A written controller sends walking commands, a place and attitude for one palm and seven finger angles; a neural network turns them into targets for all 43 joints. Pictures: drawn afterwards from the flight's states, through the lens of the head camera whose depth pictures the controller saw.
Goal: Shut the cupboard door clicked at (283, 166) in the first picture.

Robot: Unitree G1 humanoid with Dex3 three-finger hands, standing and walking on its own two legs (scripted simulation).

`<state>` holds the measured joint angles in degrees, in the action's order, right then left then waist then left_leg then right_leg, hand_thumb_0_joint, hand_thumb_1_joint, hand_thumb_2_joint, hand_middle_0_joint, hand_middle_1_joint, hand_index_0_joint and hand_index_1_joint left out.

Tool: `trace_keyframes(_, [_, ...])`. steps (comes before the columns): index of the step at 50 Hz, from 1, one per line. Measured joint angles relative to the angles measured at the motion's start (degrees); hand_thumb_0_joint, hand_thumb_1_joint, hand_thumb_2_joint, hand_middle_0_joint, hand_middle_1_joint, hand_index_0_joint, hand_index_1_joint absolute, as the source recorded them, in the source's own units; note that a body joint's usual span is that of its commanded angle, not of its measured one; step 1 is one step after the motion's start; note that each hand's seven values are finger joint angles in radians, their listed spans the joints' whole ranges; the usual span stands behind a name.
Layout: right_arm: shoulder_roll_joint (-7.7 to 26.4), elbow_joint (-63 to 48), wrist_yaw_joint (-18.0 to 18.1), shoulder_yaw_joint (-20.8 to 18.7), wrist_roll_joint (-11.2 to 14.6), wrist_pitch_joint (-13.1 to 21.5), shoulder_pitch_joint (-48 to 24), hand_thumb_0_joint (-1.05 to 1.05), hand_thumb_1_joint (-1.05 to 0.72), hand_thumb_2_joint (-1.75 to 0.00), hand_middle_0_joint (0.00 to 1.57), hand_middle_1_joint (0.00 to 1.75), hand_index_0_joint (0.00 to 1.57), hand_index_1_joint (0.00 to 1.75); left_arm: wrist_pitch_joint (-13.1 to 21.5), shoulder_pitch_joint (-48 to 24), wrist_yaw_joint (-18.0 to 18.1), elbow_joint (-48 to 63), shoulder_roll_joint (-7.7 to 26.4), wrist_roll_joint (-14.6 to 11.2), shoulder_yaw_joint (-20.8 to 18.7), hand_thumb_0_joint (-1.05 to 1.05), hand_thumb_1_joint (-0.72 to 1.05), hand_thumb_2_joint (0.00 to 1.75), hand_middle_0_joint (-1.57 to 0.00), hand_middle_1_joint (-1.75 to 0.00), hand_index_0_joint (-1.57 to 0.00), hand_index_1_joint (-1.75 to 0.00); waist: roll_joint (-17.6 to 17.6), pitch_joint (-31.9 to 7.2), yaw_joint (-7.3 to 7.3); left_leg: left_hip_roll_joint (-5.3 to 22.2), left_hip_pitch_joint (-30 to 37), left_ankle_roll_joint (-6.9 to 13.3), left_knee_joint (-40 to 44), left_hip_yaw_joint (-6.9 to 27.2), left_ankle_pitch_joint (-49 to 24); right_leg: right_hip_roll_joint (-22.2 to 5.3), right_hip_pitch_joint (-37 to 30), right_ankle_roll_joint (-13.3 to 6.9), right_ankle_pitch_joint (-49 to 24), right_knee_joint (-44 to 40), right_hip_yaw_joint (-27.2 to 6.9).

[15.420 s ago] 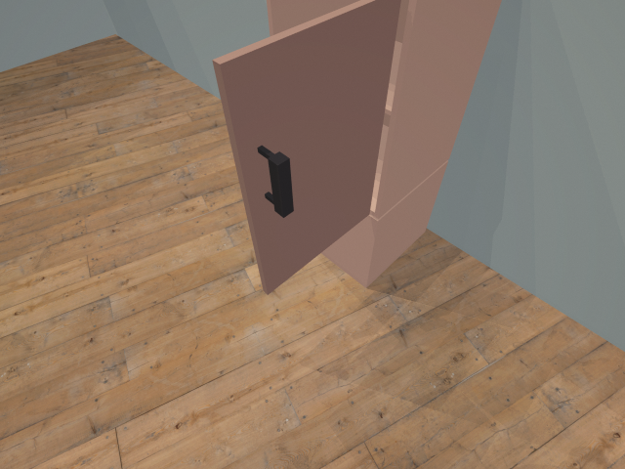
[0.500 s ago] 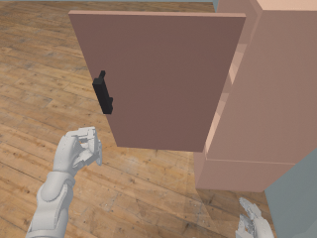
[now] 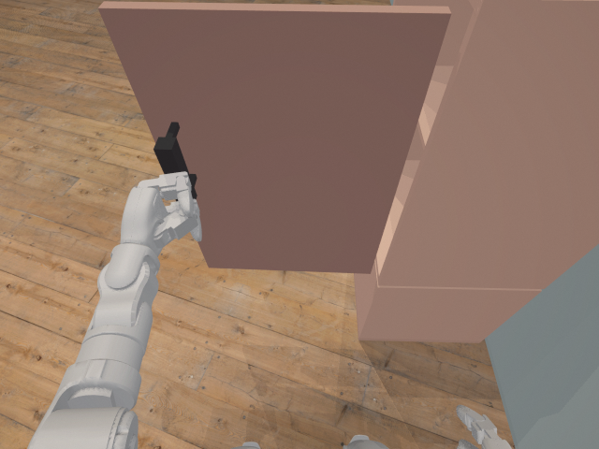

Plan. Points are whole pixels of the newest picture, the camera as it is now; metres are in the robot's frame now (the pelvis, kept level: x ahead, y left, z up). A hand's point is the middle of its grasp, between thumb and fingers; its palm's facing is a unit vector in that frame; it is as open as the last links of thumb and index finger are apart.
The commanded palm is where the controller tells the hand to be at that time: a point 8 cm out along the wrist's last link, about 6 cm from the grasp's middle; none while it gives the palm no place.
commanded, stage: bring the fist close to the handle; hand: left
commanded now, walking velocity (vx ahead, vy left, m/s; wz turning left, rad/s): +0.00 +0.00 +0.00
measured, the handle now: (180, 165) +0.51 +0.19 +0.07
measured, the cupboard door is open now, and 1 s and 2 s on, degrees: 89 84 72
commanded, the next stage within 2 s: push the door shut along its arc in 0.44 s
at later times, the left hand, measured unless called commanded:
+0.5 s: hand (196, 208) +0.42 +0.15 +0.08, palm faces -0.05 -1.00 -0.02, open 3.1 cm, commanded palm +0.39 +0.21 +0.07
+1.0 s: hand (198, 184) +0.46 +0.15 +0.08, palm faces -0.14 -0.99 -0.02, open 3.2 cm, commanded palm +0.46 +0.20 +0.07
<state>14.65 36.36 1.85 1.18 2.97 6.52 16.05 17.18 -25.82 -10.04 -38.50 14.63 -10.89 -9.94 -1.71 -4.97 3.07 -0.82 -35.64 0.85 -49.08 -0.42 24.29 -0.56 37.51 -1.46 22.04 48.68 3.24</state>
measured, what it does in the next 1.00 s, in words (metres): stands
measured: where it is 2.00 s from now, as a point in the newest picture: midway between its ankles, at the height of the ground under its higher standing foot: outside the picture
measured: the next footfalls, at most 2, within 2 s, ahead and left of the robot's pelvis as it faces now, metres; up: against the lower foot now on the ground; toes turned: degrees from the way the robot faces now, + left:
none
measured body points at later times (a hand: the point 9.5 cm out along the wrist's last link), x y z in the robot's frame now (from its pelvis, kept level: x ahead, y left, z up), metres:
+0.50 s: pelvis +0.00 +0.00 +0.00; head +0.06 -0.01 +0.44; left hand +0.42 +0.20 +0.08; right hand +0.07 -0.26 -0.12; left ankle +0.00 +0.11 -0.70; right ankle +0.02 -0.10 -0.70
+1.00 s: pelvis -0.01 +0.01 -0.01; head +0.08 +0.01 +0.43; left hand +0.47 +0.21 +0.08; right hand +0.04 -0.26 -0.13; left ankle +0.00 +0.11 -0.70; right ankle +0.02 -0.10 -0.70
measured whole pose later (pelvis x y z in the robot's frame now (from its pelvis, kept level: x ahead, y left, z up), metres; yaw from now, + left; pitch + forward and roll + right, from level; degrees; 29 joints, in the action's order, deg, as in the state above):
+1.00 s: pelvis -0.01 +0.01 -0.01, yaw +0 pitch +16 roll -1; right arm 15.7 37.5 1.5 1.1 2.3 1.1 19.8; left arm 21.9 -47.0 -17.7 -63.8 22.4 -9.5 -14.6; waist -1.3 -5.5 7.1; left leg -0.5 -44.4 1.4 -53.4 -0.2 24.9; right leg -0.3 45.4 -1.1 21.7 51.2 3.5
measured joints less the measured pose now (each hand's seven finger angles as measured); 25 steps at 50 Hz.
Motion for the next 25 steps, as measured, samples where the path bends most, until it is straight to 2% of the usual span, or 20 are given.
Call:
trace_keyframes(6, [0.4,0.7,-0.4,-0.7,-0.2,-1.8,1.6,0.01,-0.90,-0.90,0.20,0.30,0.20,0.30,1.7,-5.3,-0.6,-7.0,1.2,0.6,-2.3,0.02,0.90,0.90,-1.30,-1.50,-1.30,-1.50,0.1,-0.2,1.02,0.3,-1.6,-0.1,-0.5,-0.2,0.0,0.3,1.7,-0.1,-0.2,0.4,-0.2])
trace_keyframes(16, [0.6,0.6,-0.6,-1.3,-0.2,-4.0,4.0,0.01,-0.90,-0.90,0.20,0.30,0.20,0.30,3.9,-4.0,-0.9,-8.0,1.1,0.7,-3.9,0.02,0.90,0.90,-1.30,-1.50,-1.30,-1.50,0.1,-0.2,1.57,0.6,-1.5,0.1,0.2,-0.9,-0.3,0.6,1.9,0.0,-0.8,-0.3,-0.9])
trace_keyframes(25, [0.2,0.6,-0.3,-1.1,0.0,-4.2,2.9,0.01,-0.90,-0.90,0.20,0.30,0.20,0.30,4.8,-6.0,-0.8,-10.1,1.4,0.6,-3.1,0.02,0.90,0.90,-1.30,-1.50,-1.30,-1.50,0.1,-0.1,1.49,0.5,-1.9,0.1,-0.3,-0.5,-0.4,0.6,1.9,0.0,-1.0,-0.4,-0.5])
